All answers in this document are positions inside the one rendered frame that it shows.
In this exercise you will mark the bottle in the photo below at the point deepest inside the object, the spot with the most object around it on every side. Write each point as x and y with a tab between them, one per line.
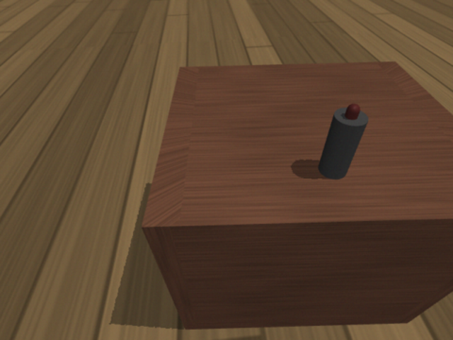
344	135

